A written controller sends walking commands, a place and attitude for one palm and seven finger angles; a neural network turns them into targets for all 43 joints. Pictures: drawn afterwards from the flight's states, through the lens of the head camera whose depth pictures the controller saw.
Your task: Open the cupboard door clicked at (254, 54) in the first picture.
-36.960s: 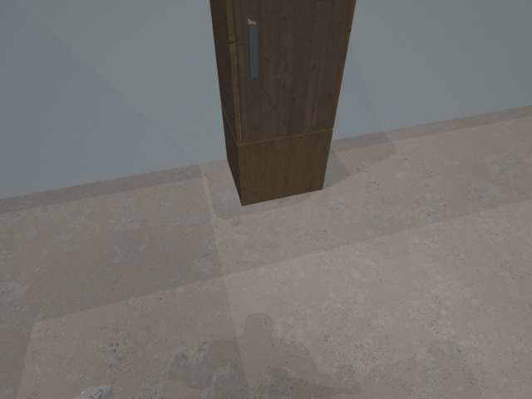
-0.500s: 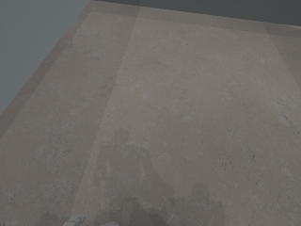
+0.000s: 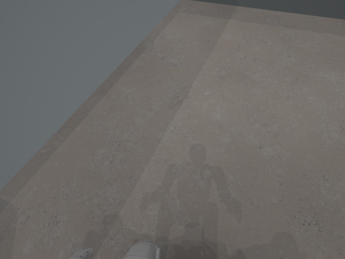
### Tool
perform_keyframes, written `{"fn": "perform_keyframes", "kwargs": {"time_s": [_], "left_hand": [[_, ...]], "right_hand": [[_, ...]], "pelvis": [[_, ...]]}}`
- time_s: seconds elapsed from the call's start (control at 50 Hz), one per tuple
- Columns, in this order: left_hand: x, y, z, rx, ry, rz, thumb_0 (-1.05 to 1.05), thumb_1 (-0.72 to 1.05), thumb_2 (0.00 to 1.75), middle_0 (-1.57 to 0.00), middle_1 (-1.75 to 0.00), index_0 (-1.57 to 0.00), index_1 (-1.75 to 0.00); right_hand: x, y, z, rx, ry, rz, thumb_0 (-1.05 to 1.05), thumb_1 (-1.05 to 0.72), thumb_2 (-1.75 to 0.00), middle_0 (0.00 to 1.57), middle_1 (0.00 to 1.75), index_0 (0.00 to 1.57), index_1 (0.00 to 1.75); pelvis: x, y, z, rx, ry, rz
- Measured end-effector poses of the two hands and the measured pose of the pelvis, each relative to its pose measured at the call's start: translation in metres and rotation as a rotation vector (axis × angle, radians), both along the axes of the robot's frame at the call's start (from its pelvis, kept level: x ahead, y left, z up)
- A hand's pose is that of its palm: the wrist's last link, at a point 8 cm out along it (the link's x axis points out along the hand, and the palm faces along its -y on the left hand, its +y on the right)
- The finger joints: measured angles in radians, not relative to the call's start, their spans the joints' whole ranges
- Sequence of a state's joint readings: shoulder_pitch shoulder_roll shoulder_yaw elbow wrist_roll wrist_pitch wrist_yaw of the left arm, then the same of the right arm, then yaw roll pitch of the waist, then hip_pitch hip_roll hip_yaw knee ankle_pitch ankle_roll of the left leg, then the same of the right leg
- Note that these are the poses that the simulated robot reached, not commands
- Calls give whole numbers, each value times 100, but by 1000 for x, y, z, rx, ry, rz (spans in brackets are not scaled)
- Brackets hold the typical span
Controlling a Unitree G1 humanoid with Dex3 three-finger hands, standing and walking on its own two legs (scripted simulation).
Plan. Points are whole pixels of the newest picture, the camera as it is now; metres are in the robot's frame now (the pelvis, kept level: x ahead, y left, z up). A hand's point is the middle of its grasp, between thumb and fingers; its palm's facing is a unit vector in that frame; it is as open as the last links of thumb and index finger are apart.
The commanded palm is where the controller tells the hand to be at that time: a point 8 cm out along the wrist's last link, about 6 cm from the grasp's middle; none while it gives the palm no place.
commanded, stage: turn to face it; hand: left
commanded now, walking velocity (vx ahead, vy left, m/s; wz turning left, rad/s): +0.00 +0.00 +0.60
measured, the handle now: out of the picture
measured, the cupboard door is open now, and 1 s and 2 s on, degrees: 41 41 41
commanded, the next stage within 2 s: none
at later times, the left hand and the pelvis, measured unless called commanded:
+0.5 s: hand out of the picture +0.02 +0.24 -0.16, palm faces +0.35 -0.90 -0.26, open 7.4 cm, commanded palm none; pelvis +0.01 +0.00 +0.00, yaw +19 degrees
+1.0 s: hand out of the picture -0.05 +0.17 -0.19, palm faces +0.61 -0.77 -0.20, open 7.4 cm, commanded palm none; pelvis +0.01 -0.02 -0.01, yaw +38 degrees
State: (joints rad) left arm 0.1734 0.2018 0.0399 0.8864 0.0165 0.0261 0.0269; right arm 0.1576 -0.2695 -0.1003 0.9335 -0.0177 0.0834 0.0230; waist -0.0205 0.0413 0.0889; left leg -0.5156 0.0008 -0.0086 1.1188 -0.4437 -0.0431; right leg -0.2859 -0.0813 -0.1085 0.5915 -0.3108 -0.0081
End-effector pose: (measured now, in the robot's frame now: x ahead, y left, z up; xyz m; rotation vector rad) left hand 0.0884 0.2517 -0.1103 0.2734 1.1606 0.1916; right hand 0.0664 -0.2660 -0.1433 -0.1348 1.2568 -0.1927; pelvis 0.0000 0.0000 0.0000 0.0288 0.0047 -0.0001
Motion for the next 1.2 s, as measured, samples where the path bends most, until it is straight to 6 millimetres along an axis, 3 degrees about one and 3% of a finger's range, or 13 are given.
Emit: {"fn": "perform_keyframes", "kwargs": {"time_s": [0.14,0.3,0.38,0.48,0.6,0.68,0.78,0.9,1.02,1.1,1.2], "left_hand": [[-49,-21,-8,-69,71,120,0,91,90,-20,-30,-21,-30],[-105,7,-42,-105,125,288,0,91,90,-20,-30,-21,-30],[-110,21,-39,-87,128,335,0,91,90,-20,-30,-20,-30],[-97,28,-22,-63,47,369,0,91,90,-20,-30,-20,-30],[-77,16,-7,-28,-31,386,0,90,90,-20,-30,-20,-30],[-74,-1,-7,11,-74,405,0,90,90,-20,-30,-20,-30],[-94,-30,-3,-24,-41,471,0,90,90,-20,-30,-20,-30],[-129,-50,-18,-99,-9,570,0,90,90,-20,-30,-21,-30],[-181,-44,-46,-132,52,698,0,90,90,-20,-30,-21,-30],[-198,-37,-37,-105,67,758,0,90,90,-20,-30,-20,-30],[-200,-33,-18,-55,23,806,0,90,90,-20,-30,-20,-30]], "right_hand": [[48,1,20,-17,-27,124,0,-91,-90,19,30,20,30],[110,45,22,-50,-137,310,0,-91,-90,19,30,20,30],[112,59,28,-56,-136,362,0,-90,-90,20,30,20,30],[103,60,29,-48,-81,400,0,-90,-90,20,30,20,30],[97,39,16,-26,-15,417,0,-90,-90,20,30,21,30],[106,20,-2,-14,15,427,0,-90,-90,20,30,20,30],[125,14,4,-26,34,482,0,-90,-90,20,30,20,30],[154,42,20,-40,2,595,0,-91,-90,19,30,20,30],[180,87,19,-60,-97,727,0,-91,-90,20,30,20,30],[181,101,26,-60,-105,782,0,-90,-90,20,30,20,30],[181,106,24,-38,-69,832,0,-90,-90,20,30,20,30]], "pelvis": [[6,-9,10,20,10,95],[5,7,-11,-17,-1,215],[3,7,-6,-32,-6,254],[4,1,4,-46,-3,313],[11,-18,3,-50,0,382],[17,-36,-8,-26,8,429],[19,-40,1,-17,-11,512],[19,-37,4,4,-8,593],[11,-25,-13,-21,-6,675],[10,-27,-6,-33,-4,714],[15,-34,2,-42,-3,769]]}}
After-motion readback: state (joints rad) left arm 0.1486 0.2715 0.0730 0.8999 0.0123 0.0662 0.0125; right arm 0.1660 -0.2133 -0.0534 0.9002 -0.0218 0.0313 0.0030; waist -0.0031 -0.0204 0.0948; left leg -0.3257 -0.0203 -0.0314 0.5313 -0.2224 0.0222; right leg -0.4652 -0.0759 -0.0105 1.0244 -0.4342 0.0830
